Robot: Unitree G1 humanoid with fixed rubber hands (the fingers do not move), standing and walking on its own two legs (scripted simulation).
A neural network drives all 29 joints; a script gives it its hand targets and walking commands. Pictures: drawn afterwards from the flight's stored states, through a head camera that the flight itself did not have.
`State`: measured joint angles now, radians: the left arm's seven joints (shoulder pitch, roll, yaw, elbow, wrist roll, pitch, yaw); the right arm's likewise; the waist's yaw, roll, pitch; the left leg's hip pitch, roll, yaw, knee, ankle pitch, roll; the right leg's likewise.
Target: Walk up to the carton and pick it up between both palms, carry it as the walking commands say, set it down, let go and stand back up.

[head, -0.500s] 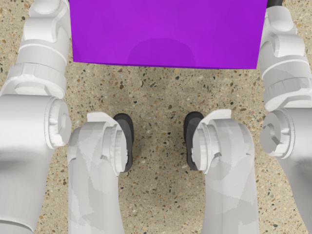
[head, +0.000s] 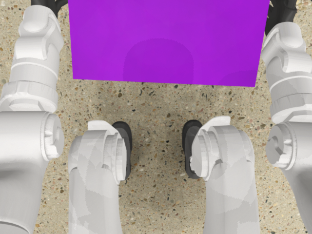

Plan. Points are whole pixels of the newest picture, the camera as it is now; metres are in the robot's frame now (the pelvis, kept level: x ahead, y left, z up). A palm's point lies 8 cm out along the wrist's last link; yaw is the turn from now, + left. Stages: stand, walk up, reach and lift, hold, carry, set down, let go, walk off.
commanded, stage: set down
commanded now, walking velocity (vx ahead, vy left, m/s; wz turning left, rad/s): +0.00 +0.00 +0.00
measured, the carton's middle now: (164, 12) +0.53 -0.02 -0.22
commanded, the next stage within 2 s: let go in 1.34 s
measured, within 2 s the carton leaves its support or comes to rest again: neither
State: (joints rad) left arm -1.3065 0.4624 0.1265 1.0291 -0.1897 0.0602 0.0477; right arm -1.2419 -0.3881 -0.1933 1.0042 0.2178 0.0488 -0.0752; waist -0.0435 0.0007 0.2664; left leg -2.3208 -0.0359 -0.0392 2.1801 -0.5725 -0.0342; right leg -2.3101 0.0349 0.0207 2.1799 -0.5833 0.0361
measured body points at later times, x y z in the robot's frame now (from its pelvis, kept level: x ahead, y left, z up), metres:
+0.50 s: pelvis -0.01 +0.00 +0.08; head +0.36 -0.01 +0.32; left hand +0.56 +0.22 -0.06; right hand +0.52 -0.25 -0.07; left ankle +0.11 +0.13 -0.34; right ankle +0.10 -0.12 -0.34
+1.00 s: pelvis +0.03 +0.00 +0.21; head +0.34 +0.01 +0.53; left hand +0.57 +0.23 +0.11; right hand +0.53 -0.25 +0.11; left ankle +0.10 +0.13 -0.34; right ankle +0.10 -0.12 -0.34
